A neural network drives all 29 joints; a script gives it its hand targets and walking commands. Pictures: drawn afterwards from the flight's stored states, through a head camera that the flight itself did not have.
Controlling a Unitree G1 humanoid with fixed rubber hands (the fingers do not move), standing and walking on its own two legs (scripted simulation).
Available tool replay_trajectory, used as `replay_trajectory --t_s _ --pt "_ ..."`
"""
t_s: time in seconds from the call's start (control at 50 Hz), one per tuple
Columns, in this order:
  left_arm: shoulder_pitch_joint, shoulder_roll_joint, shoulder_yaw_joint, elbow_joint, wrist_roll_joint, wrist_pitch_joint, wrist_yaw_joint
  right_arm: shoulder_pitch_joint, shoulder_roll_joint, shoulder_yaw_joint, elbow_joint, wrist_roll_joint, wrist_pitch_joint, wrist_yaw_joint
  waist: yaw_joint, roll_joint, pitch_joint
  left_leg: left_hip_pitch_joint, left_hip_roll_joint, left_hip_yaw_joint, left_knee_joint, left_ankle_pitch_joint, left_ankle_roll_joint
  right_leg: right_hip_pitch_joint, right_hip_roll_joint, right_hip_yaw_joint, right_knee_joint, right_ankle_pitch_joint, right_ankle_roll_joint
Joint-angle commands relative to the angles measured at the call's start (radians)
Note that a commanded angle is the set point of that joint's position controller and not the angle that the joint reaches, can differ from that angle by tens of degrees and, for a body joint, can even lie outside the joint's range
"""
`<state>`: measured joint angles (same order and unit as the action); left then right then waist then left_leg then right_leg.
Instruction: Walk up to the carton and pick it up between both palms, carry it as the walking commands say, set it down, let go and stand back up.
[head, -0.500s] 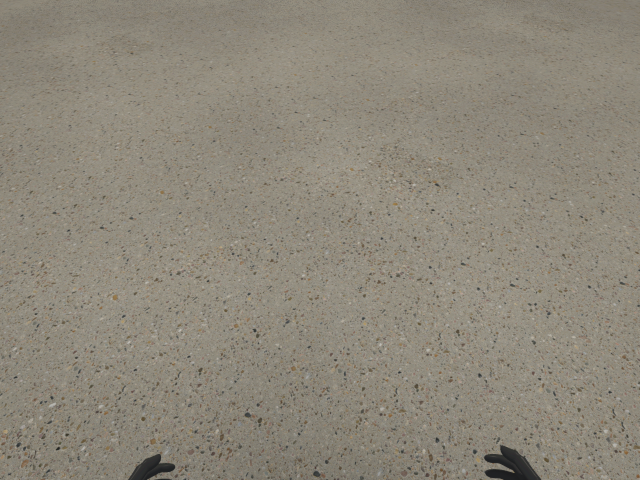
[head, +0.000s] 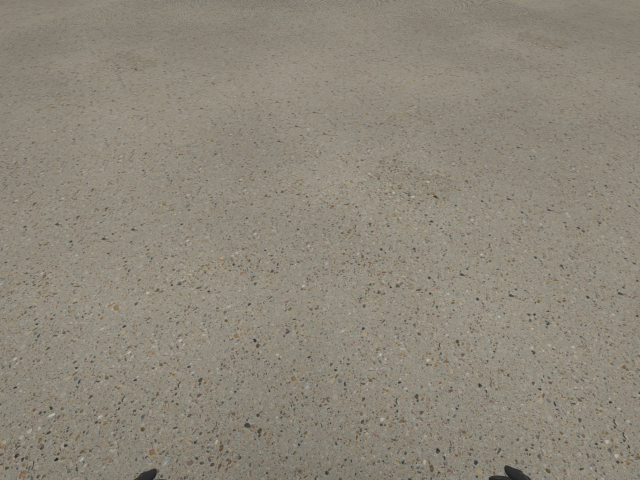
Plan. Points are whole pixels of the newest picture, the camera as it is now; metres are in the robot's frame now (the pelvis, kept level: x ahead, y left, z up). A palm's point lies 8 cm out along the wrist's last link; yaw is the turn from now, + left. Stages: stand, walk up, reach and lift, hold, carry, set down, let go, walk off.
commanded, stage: stand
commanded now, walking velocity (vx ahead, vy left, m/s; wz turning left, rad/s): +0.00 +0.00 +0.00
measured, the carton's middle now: out of the picture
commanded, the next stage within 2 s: walk up in 0.24 s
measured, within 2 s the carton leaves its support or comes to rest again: neither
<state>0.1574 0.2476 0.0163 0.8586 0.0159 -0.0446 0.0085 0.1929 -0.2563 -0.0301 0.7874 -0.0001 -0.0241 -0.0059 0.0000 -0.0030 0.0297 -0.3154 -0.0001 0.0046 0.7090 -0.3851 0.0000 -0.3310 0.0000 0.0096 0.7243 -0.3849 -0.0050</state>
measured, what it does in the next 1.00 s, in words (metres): steps on the spot: right foot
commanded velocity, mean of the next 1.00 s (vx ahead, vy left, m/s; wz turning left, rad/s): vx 0.01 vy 0.00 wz -0.29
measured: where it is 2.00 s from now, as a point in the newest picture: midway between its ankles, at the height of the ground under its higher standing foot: outside the picture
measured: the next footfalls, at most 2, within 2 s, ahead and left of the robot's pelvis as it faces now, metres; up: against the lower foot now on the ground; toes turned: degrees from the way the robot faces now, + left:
right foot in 0.86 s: -0.02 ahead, -0.14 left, +0.00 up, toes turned -8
left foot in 1.44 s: +0.05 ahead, +0.13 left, +0.00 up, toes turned -15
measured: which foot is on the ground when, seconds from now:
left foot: down 0.00-0.86, up 0.88-1.00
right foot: down 0.00-0.54, up 0.56-0.84, down 0.86-1.00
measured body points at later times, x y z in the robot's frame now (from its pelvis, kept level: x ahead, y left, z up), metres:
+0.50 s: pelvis -0.01 +0.02 +0.00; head +0.00 +0.02 +0.45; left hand +0.09 +0.27 -0.13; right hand +0.09 -0.25 -0.12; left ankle +0.00 +0.12 -0.72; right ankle +0.00 -0.12 -0.72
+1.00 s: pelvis -0.04 -0.04 +0.02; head -0.01 -0.08 +0.46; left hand +0.08 +0.21 -0.10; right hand +0.01 -0.32 -0.13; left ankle -0.05 +0.11 -0.65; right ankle -0.06 -0.13 -0.72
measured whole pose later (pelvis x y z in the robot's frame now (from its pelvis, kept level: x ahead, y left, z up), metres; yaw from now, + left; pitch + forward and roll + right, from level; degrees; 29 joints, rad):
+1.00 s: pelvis -0.04 -0.04 +0.02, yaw -13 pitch +0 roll +4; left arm 0.27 0.25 0.03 0.84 0.02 0.05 -0.01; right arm 0.18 -0.26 -0.03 0.78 0.00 0.08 -0.03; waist 0.00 0.00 0.08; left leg -0.40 0.07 0.13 1.04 -0.52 -0.03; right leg -0.29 0.01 0.10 0.64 -0.35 -0.04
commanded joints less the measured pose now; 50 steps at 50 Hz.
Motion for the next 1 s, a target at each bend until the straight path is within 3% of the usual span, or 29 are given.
replay_trajectory --t_s 0.0,0.06,0.12,0.16,0.22,0.24,0.26,0.34,0.4,0.42,0.44,0.46,0.5,0.52,0.54,0.56,0.62,0.66,0.68,0.72,0.76,0.78,0.8,0.82,0.84,0.86,0.9,0.92,0.98 --pt "-0.048 0.242 0.068 -0.054 0.006 -0.031 0.000 -0.086 -0.264 -0.063 -0.038 -0.031 -0.037 -0.008 0.023 -0.027 -0.059 0.045 0.092 -0.081 -0.129 0.264 0.081 0.025 -0.099 0.103 -0.188 0.259 -0.068" --pt "-0.051 0.271 0.086 -0.034 0.003 -0.023 0.004 -0.047 -0.239 -0.052 -0.004 -0.026 -0.036 -0.011 0.009 0.001 -0.059 0.024 0.104 -0.116 -0.158 0.254 0.089 0.060 -0.106 0.108 -0.178 0.282 -0.072" --pt "-0.048 0.261 0.069 -0.015 0.000 -0.027 0.006 -0.030 -0.241 -0.060 0.008 -0.025 -0.036 -0.014 -0.014 -0.065 -0.096 0.095 0.090 -0.088 -0.130 0.278 0.076 0.044 -0.117 0.129 -0.187 0.323 -0.073" --pt "-0.066 0.286 0.081 -0.009 0.001 -0.019 0.009 -0.018 -0.261 -0.063 0.022 -0.023 -0.039 -0.012 -0.009 0.026 -0.091 0.079 0.093 -0.087 -0.143 0.288 0.075 0.036 -0.101 0.108 -0.164 0.297 -0.075" --pt "-0.036 0.264 0.073 0.012 -0.009 -0.014 0.011 -0.035 -0.267 -0.060 0.035 -0.027 -0.037 -0.010 0.022 -0.024 -0.080 0.047 0.112 -0.119 -0.155 0.305 0.099 0.064 -0.088 0.084 -0.156 0.320 -0.063" --pt "-0.039 0.265 0.073 0.018 0.000 -0.017 0.009 -0.035 -0.253 -0.056 0.043 -0.027 -0.034 -0.012 -0.003 -0.005 -0.093 0.076 0.098 -0.099 -0.173 0.318 0.084 0.062 -0.091 0.087 -0.152 0.329 -0.065" --pt "-0.056 0.264 0.069 0.030 -0.001 -0.015 0.008 -0.052 -0.244 -0.046 0.051 -0.026 -0.037 -0.010 0.012 0.028 -0.078 0.055 0.105 -0.107 -0.173 0.335 0.084 0.087 -0.101 0.103 -0.172 0.323 -0.072" --pt "-0.087 0.271 0.063 0.032 0.003 -0.014 0.007 -0.067 -0.245 -0.057 0.062 -0.023 -0.034 -0.017 0.003 -0.013 -0.068 0.036 0.103 -0.109 -0.182 0.294 0.081 0.082 -0.102 0.101 -0.184 0.301 -0.074" --pt "-0.084 0.253 0.060 0.046 0.003 -0.011 0.009 -0.057 -0.241 -0.049 0.072 -0.024 -0.031 -0.010 -0.001 -0.021 -0.046 0.036 0.110 -0.127 -0.229 0.203 0.085 0.054 -0.090 0.095 -0.204 0.202 -0.070" --pt "-0.009 0.196 0.065 0.018 -0.032 0.053 -0.013 -0.111 -0.167 -0.013 -0.002 -0.051 0.022 0.010 0.010 0.036 -0.066 -0.148 0.072 -0.094 -0.132 -0.150 0.021 0.171 -0.174 0.163 -0.281 -0.063 -0.043" --pt "-0.041 0.193 0.053 0.042 -0.007 0.071 -0.017 -0.066 -0.149 -0.025 -0.009 -0.050 0.040 -0.015 -0.043 -0.056 0.035 0.003 0.081 -0.001 -0.093 -0.044 -0.029 -0.051 -0.182 0.353 -0.304 0.337 -0.078" --pt "-0.059 0.225 0.053 0.033 -0.012 0.075 -0.026 -0.027 -0.144 -0.037 -0.019 -0.036 0.041 -0.028 -0.058 -0.101 0.023 0.081 0.089 -0.024 -0.065 0.068 -0.034 -0.123 -0.196 0.407 -0.243 0.544 -0.089" --pt "-0.162 0.139 0.051 -0.021 -0.012 0.083 -0.028 0.097 -0.177 -0.045 0.000 -0.044 0.043 -0.043 -0.113 0.023 -0.013 0.218 0.231 -0.173 -0.241 0.128 0.029 -0.219 -0.071 0.207 -0.079 0.424 -0.004" --pt "-0.116 0.115 0.047 -0.036 -0.008 0.084 -0.025 0.110 -0.223 -0.050 -0.013 -0.040 0.053 -0.043 -0.102 0.153 -0.033 0.208 0.372 -0.292 -0.334 0.228 0.116 -0.223 0.007 0.072 0.116 0.220 0.032" --pt "-0.109 0.102 0.055 -0.048 -0.009 0.091 -0.024 0.090 -0.232 -0.048 -0.029 -0.045 0.050 -0.043 -0.099 0.265 -0.036 0.203 0.494 -0.416 -0.420 0.358 0.196 -0.270 0.032 0.031 0.336 -0.199 0.063" --pt "-0.112 0.099 0.073 -0.056 -0.001 0.104 -0.024 0.093 -0.216 -0.051 -0.024 -0.042 0.047 -0.041 -0.082 0.162 -0.054 0.175 0.522 -0.384 -0.440 0.307 0.207 -0.253 -0.008 0.045 0.466 -0.214 0.074" --pt "-0.045 0.115 0.077 -0.042 -0.005 0.112 -0.035 -0.045 -0.171 -0.041 -0.055 -0.035 0.044 -0.040 -0.014 0.151 -0.041 0.090 0.407 -0.179 -0.386 0.289 0.135 -0.197 -0.017 0.056 0.554 -0.104 0.069" --pt "-0.024 0.102 0.066 -0.046 -0.005 0.117 -0.044 0.003 -0.153 -0.043 -0.051 -0.038 0.052 -0.036 -0.023 0.147 -0.031 0.162 0.403 -0.122 -0.351 0.387 0.120 -0.261 -0.015 0.027 0.520 -0.114 0.085" --pt "-0.012 0.092 0.059 -0.053 -0.006 0.118 -0.045 -0.010 -0.167 -0.046 -0.050 -0.039 0.054 -0.037 -0.030 0.205 -0.055 0.186 0.393 -0.093 -0.343 0.367 0.119 -0.218 -0.016 0.011 0.451 -0.104 0.082" --pt "-0.051 0.084 0.053 -0.070 -0.006 0.113 -0.048 0.011 -0.176 -0.051 -0.030 -0.045 0.052 -0.035 -0.033 0.182 -0.060 0.172 0.372 -0.038 -0.282 0.385 0.078 -0.156 -0.036 0.011 0.265 -0.103 0.063" --pt "0.025 0.086 0.047 -0.051 -0.011 0.112 -0.043 -0.032 -0.195 -0.056 -0.037 -0.043 0.058 -0.029 -0.009 0.255 -0.072 0.116 0.337 0.034 -0.233 0.339 0.054 -0.018 -0.005 -0.043 0.123 -0.092 0.059" --pt "0.040 0.073 0.045 -0.054 -0.013 0.101 -0.038 -0.017 -0.196 -0.060 -0.044 -0.043 0.067 -0.031 -0.011 0.252 -0.050 0.126 0.332 0.064 -0.190 0.334 0.058 -0.005 0.013 -0.066 0.004 -0.053 0.061" --pt "0.126 0.087 0.044 -0.028 -0.019 0.090 -0.032 -0.042 -0.199 -0.065 -0.044 -0.033 0.072 -0.026 0.027 0.232 -0.060 0.095 0.286 0.106 -0.085 0.316 0.028 0.081 0.016 -0.059 -0.153 0.059 0.043" --pt "0.176 0.150 0.050 -0.025 -0.004 0.072 -0.028 -0.038 -0.154 -0.060 -0.062 -0.032 0.080 -0.027 0.042 -0.065 -0.041 -0.006 0.194 0.140 0.173 0.110 0.007 0.104 -0.067 0.136 -0.319 0.335 0.019" --pt "0.210 0.268 0.085 -0.029 0.014 0.067 -0.017 -0.065 -0.086 -0.032 -0.107 -0.031 0.091 -0.032 0.046 -0.377 0.015 -0.336 0.034 0.126 0.404 -0.346 -0.042 0.171 -0.314 0.576 -0.396 0.583 -0.073" --pt "0.228 0.303 0.087 -0.044 0.008 0.075 -0.011 -0.096 -0.097 -0.038 -0.138 -0.021 0.104 -0.033 0.050 -0.347 0.048 -0.309 0.047 0.009 0.508 -0.316 -0.050 0.039 -0.381 0.702 -0.449 0.517 -0.170" --pt "0.112 0.247 0.076 -0.100 0.009 0.083 -0.006 -0.178 -0.120 -0.049 -0.160 -0.025 0.097 -0.027 0.021 -0.236 0.085 -0.264 0.052 -0.021 0.524 -0.224 -0.052 -0.049 -0.265 0.623 -0.469 0.342 -0.148" --pt "0.064 0.213 0.074 -0.119 0.001 0.080 0.003 -0.101 -0.110 -0.041 -0.120 -0.021 0.092 -0.012 -0.004 -0.218 0.049 -0.260 0.049 -0.004 0.487 -0.104 -0.060 -0.020 -0.200 0.490 -0.422 0.304 -0.116" --pt "0.119 0.178 0.078 -0.125 -0.005 0.064 0.011 -0.080 -0.106 -0.043 -0.135 -0.017 0.082 -0.012 0.017 -0.203 -0.074 -0.258 0.044 0.003 0.465 -0.037 -0.049 0.191 -0.160 0.421 -0.362 0.539 -0.111"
